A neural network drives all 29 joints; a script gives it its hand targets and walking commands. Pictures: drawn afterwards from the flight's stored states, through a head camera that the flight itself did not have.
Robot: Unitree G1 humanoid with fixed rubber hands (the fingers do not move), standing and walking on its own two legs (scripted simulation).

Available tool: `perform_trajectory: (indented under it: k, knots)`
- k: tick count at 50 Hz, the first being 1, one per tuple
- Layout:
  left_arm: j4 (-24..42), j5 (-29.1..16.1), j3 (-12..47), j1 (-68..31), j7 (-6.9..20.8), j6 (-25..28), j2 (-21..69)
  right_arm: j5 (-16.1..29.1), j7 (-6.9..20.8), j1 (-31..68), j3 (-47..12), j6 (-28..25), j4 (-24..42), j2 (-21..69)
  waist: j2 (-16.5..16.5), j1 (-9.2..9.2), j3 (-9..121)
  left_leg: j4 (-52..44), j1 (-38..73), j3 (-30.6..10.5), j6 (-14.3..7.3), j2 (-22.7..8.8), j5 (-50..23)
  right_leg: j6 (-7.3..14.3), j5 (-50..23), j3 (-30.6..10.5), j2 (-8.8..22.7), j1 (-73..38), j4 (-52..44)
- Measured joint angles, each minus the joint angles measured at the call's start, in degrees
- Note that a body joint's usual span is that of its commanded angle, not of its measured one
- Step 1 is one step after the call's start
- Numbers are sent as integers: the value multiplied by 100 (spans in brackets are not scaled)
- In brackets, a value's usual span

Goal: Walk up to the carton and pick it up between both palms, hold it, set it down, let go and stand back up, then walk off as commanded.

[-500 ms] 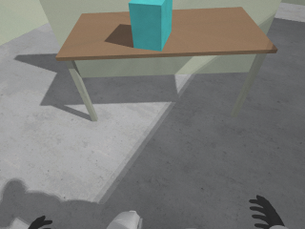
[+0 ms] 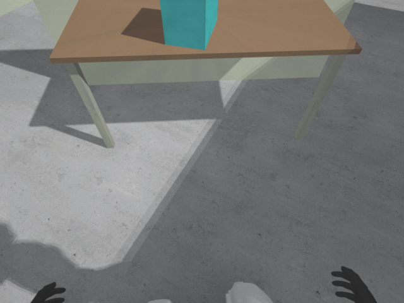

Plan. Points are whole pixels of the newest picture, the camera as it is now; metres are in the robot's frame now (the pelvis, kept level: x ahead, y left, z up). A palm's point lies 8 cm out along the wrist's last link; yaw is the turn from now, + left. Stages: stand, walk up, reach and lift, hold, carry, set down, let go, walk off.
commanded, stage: walk off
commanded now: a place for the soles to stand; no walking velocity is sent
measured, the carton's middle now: (191, 2) +1.19 +0.00 +0.01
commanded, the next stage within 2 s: stand in 0.80 s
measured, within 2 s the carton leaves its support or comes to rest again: neither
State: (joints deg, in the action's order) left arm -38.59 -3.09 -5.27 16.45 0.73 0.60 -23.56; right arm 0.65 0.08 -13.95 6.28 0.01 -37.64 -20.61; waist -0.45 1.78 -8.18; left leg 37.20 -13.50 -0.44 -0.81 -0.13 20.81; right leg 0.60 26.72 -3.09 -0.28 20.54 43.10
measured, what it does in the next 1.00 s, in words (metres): steps on the spot: right foot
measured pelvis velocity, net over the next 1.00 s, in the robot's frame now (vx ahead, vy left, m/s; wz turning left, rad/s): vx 0.02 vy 0.00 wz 0.02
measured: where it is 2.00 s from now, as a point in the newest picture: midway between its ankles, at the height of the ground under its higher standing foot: outside the picture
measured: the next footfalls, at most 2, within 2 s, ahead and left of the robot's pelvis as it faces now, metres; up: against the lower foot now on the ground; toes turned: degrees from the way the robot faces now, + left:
right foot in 0.02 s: +0.10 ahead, -0.13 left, +0.00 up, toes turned +3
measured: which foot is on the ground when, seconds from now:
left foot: down 0.00-1.00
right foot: up 0.00-0.00, down 0.02-1.00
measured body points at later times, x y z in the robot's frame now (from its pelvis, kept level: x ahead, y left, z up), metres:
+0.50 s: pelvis +0.04 +0.01 +0.00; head +0.07 +0.00 +0.45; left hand +0.15 +0.33 -0.08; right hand +0.17 -0.30 -0.09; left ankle +0.01 +0.13 -0.72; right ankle +0.06 -0.13 -0.72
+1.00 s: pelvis +0.02 +0.00 +0.00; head +0.02 +0.00 +0.45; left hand +0.14 +0.32 -0.07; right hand +0.15 -0.30 -0.09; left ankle +0.01 +0.13 -0.72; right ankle +0.06 -0.13 -0.72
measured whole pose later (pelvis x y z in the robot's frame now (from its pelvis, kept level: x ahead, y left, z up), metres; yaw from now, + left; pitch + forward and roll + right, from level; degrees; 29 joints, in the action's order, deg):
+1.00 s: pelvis +0.02 +0.00 +0.00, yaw +1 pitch -3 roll -1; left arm -38.6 -3.1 -1.2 14.2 0.6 1.2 -23.5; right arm 0.6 0.1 -13.9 5.6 -0.4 -37.7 -20.6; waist -1.9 0.0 -3.5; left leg 36.9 -13.2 -0.5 0.3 -1.2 20.4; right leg -1.6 15.0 -2.0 0.1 16.3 34.6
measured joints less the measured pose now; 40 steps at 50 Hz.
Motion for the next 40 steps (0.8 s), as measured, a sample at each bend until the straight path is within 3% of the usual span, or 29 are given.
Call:
perform_trajectory:
  k: [2, 4, 8, 11, 19, 40]
  knots:
    - [1, 0, 73, -10, 1, 16, 3, 0, 0, 1, 0, 2, -1, 0, -27, 27, -2, 0, 10, -5, 60, -30, 37, -32, -684, 7, -17, -177, -682]
    - [-1, 0, 154, -13, -4, 65, 5, 0, 0, 0, -10, 4, -2, -1, -66, 58, -3, 35, 24, -5, 64, -61, 43, -86, -1327, 45, -28, -219, -779]
    - [-3, 0, 228, -12, -14, 117, 5, 0, 0, 1, -12, 13, -2, -2, -76, -28, 23, 73, 22, -6, 64, -27, 339, -76, -1128, 48, 23, -341, -779]
    - [-3, 0, 234, -16, -14, 95, 4, 0, 0, 1, -12, 10, -1, -4, -148, -77, 49, -27, 23, -11, 63, -127, -79, -122, -1053, 89, 0, -375, -765]
    - [-3, 0, 200, -149, -14, 65, 4, 0, 0, 1, -48, -36, -1, -4, -146, -177, 180, -35, 32, -6, 106, -117, 110, -200, -1024, 107, 34, -423, -854]
    - [-3, 0, 191, -149, -14, 18, 4, 0, 0, 1, -48, -36, -1, -4, -145, -186, 469, -35, 32, -6, 106, -111, 50, -216, -1075, 108, 42, -425, -855]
